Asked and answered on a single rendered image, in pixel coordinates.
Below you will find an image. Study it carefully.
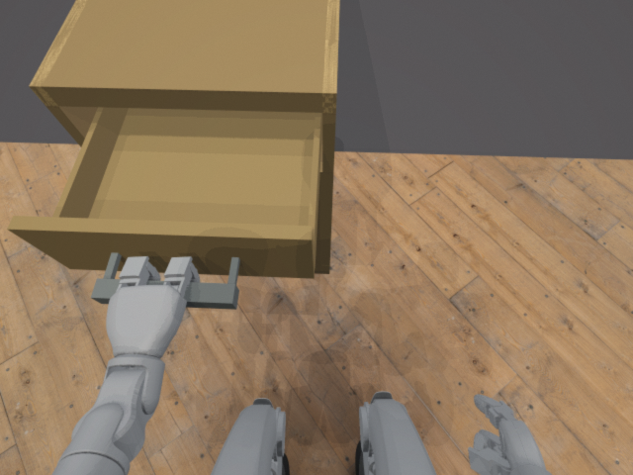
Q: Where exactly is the drawer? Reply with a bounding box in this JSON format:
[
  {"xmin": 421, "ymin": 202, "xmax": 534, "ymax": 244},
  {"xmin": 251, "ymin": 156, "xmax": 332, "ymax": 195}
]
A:
[{"xmin": 7, "ymin": 107, "xmax": 322, "ymax": 279}]

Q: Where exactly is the left robot thigh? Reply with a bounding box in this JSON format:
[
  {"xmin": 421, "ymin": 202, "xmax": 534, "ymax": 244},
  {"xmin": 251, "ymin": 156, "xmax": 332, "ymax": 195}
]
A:
[{"xmin": 211, "ymin": 405, "xmax": 286, "ymax": 475}]

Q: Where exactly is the robot left forearm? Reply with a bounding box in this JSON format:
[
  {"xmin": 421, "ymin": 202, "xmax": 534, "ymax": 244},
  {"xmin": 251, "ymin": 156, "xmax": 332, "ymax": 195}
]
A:
[{"xmin": 51, "ymin": 354, "xmax": 165, "ymax": 475}]

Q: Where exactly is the robot right hand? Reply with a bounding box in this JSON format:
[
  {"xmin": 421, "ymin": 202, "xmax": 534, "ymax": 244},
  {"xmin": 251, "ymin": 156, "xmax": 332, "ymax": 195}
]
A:
[{"xmin": 468, "ymin": 394, "xmax": 546, "ymax": 475}]

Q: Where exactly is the handle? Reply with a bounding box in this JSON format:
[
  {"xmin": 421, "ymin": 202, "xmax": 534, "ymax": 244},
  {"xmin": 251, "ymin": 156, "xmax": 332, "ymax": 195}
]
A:
[{"xmin": 91, "ymin": 252, "xmax": 240, "ymax": 310}]

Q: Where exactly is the robot left hand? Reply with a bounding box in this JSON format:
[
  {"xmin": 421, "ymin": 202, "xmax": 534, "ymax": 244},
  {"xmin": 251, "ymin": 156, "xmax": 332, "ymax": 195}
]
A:
[{"xmin": 106, "ymin": 256, "xmax": 200, "ymax": 359}]

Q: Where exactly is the right robot thigh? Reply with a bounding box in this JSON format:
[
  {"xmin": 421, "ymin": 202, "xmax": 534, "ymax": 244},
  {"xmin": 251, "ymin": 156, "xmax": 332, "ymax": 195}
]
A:
[{"xmin": 359, "ymin": 399, "xmax": 437, "ymax": 475}]

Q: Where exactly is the cabinet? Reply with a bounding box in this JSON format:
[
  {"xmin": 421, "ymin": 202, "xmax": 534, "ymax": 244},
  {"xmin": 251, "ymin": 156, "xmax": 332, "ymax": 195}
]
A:
[{"xmin": 29, "ymin": 0, "xmax": 340, "ymax": 274}]

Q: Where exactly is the robot thigh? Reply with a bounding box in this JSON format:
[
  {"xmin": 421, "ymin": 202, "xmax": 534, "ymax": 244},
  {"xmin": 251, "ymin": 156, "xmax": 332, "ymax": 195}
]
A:
[
  {"xmin": 211, "ymin": 405, "xmax": 286, "ymax": 475},
  {"xmin": 359, "ymin": 399, "xmax": 437, "ymax": 475}
]

